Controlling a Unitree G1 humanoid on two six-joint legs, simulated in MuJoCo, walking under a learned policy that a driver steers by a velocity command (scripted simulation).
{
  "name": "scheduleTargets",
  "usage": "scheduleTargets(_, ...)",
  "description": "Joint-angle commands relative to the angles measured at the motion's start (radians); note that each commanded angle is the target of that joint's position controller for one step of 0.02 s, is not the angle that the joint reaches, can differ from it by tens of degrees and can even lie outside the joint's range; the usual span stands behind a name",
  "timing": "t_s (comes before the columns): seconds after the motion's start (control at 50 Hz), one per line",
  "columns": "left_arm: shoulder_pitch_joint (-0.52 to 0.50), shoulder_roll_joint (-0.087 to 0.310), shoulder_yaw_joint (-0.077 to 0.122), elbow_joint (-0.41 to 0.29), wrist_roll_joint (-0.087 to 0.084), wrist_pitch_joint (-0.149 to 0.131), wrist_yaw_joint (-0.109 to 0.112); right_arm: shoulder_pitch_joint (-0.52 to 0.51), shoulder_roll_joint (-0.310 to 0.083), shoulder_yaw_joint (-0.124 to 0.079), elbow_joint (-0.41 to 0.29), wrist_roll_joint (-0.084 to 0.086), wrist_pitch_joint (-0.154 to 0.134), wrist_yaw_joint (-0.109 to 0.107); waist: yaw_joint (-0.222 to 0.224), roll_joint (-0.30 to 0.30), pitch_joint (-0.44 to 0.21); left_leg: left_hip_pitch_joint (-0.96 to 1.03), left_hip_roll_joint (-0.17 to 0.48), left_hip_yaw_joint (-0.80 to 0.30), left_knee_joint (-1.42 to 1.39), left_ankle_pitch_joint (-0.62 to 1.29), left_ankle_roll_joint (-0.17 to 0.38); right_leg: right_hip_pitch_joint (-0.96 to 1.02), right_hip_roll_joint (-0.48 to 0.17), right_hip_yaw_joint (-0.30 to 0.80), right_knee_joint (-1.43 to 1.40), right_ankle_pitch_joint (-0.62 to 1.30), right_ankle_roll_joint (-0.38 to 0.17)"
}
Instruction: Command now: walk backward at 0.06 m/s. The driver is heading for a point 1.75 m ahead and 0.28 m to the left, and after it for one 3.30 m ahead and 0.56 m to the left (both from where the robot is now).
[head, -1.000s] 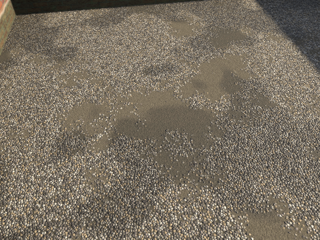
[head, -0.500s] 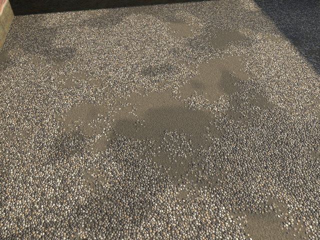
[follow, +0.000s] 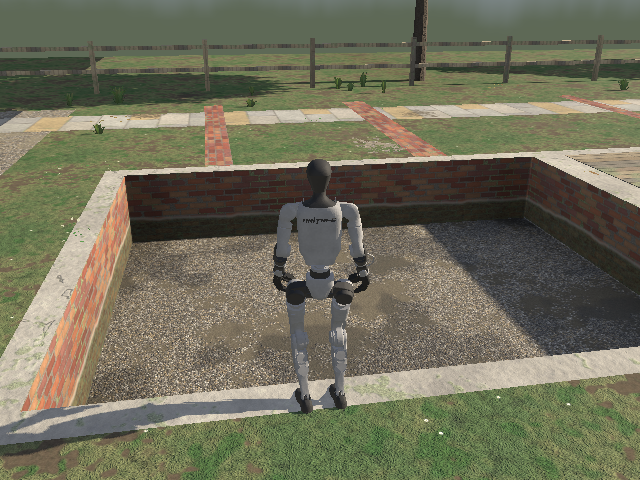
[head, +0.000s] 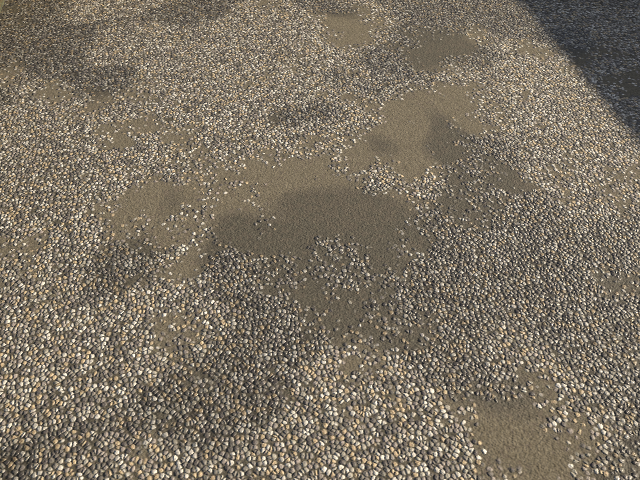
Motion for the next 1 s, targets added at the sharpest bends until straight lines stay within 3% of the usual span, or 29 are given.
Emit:
scheduleTargets(0.02, -0.056, 0.108, 0.037, -0.102, -0.007, 0.001, 0.027, 0.003, -0.143, -0.051, -0.045, 0.008, 0.003, -0.033, -0.021, 0.050, -0.112, 0.195, 0.172, -0.174, -0.045, 0.303, 0.120, -0.182, -0.093, 0.056, 0.028, 0.147, -0.083)
scheduleTargets(0.08, -0.016, 0.110, 0.045, -0.121, 0.003, 0.028, 0.050, -0.025, -0.156, -0.058, -0.034, 0.004, 0.016, -0.055, 0.006, 0.064, -0.110, 0.088, 0.207, -0.191, -0.030, 0.291, 0.154, -0.178, -0.080, 0.005, 0.134, 0.161, -0.081)
scheduleTargets(0.1, 0.005, 0.107, 0.043, -0.125, 0.010, 0.033, 0.052, -0.017, -0.146, -0.053, -0.032, -0.004, 0.015, -0.057, 0.006, 0.064, -0.134, 0.061, 0.217, -0.203, -0.054, 0.129, 0.159, -0.149, -0.081, 0.007, 0.136, 0.077, -0.079)
scheduleTargets(0.14, 0.015, 0.091, 0.036, -0.141, -0.003, 0.034, 0.045, -0.030, -0.113, -0.035, -0.028, -0.006, 0.004, -0.058, 0.013, 0.022, -0.078, -0.020, 0.191, -0.195, -0.133, -0.267, 0.125, -0.121, -0.099, 0.041, 0.048, -0.059, -0.068)
scheduleTargets(0.16, -0.071, 0.052, 0.035, -0.130, -0.005, 0.026, 0.036, -0.104, -0.028, -0.012, -0.051, 0.014, -0.002, -0.019, 0.045, -0.050, -0.051, -0.057, 0.144, -0.148, -0.116, -0.229, 0.035, -0.075, -0.095, 0.052, -0.060, -0.018, -0.028)
scheduleTargets(0.18, -0.069, 0.054, 0.030, -0.131, -0.003, 0.024, 0.034, -0.083, -0.031, -0.012, -0.053, 0.018, -0.007, 0.003, 0.026, -0.082, -0.044, -0.015, 0.082, -0.116, -0.081, -0.253, -0.013, -0.111, -0.117, 0.144, -0.147, -0.093, -0.036)
scheduleTargets(0.2, -0.072, 0.067, 0.030, -0.122, -0.005, 0.022, 0.034, -0.048, -0.048, -0.018, -0.040, 0.020, -0.011, 0.016, 0.008, -0.107, -0.025, 0.058, 0.061, -0.122, -0.057, -0.216, -0.033, -0.175, -0.131, 0.195, -0.204, -0.175, -0.053)
scheduleTargets(0.24, -0.073, 0.076, 0.031, -0.105, -0.012, 0.021, 0.033, 0.008, -0.076, -0.024, -0.016, 0.018, -0.023, 0.029, -0.013, -0.090, -0.010, 0.134, 0.058, -0.131, -0.044, -0.170, -0.033, -0.215, -0.121, 0.193, -0.228, -0.192, -0.064)
scheduleTargets(0.3, -0.090, 0.071, 0.030, -0.095, -0.024, 0.015, 0.031, 0.037, -0.079, -0.022, -0.010, 0.014, -0.041, 0.025, -0.024, -0.044, -0.008, 0.130, 0.069, -0.146, -0.057, -0.163, -0.020, -0.182, -0.088, 0.139, -0.180, -0.134, -0.056)
scheduleTargets(0.36, -0.097, 0.051, 0.027, -0.096, -0.023, 0.008, 0.026, 0.020, -0.079, -0.017, -0.023, 0.023, -0.050, 0.017, -0.010, 0.019, 0.001, 0.070, 0.089, -0.166, -0.086, -0.190, -0.010, -0.139, -0.059, 0.076, -0.098, -0.091, -0.045)
scheduleTargets(0.38, -0.134, 0.041, 0.024, -0.123, -0.017, -0.002, 0.008, -0.056, -0.075, -0.014, -0.062, 0.031, -0.041, 0.014, 0.015, 0.055, 0.051, 0.027, 0.131, -0.198, -0.087, -0.026, -0.003, -0.152, -0.048, 0.019, -0.020, 0.027, -0.036)
scheduleTargets(0.4, -0.114, 0.025, 0.018, -0.116, 0.007, -0.004, 0.004, -0.064, -0.081, -0.017, -0.065, 0.027, -0.038, 0.016, 0.028, 0.071, 0.012, 0.017, 0.152, -0.204, -0.084, 0.038, 0.006, -0.112, -0.045, -0.002, -0.014, 0.054, -0.032)
scheduleTargets(0.44, -0.112, 0.031, 0.020, -0.110, 0.015, -0.009, 0.006, -0.054, -0.083, -0.022, -0.071, 0.025, -0.037, 0.017, 0.024, 0.064, -0.019, 0.034, 0.143, -0.183, -0.050, 0.103, 0.007, -0.091, -0.040, -0.015, 0.006, 0.094, -0.033)
scheduleTargets(0.64, -0.180, 0.020, 0.012, -0.123, 0.000, -0.017, 0.018, -0.083, -0.043, -0.024, -0.111, 0.012, -0.018, 0.018, 0.009, 0.018, -0.107, 0.072, 0.100, -0.139, 0.070, 0.121, -0.025, -0.075, -0.061, -0.004, 0.058, 0.260, -0.048)
scheduleTargets(0.74, -0.177, 0.014, 0.006, -0.108, -0.010, -0.018, 0.008, -0.093, -0.018, -0.010, -0.114, 0.006, -0.014, 0.022, 0.006, -0.010, -0.068, 0.061, 0.097, -0.148, 0.022, 0.005, -0.044, -0.080, -0.099, 0.073, -0.039, 0.219, -0.052)
scheduleTargets(0.8, -0.173, 0.017, 0.006, -0.094, -0.007, -0.017, 0.003, -0.082, -0.021, -0.009, -0.098, 0.006, -0.018, 0.024, 0.005, -0.008, -0.043, 0.075, 0.108, -0.162, -0.046, 0.007, -0.048, -0.054, -0.117, 0.103, -0.111, 0.212, -0.045)
scheduleTargets(1.0, -0.126, 0.024, 0.018, -0.033, -0.010, -0.018, -0.006, -0.037, -0.048, -0.025, -0.033, 0.022, -0.034, 0.027, 0.008, 0.024, -0.071, 0.153, 0.124, -0.195, -0.177, 0.158, -0.031, 0.071, -0.145, 0.099, -0.226, 0.254, -0.038)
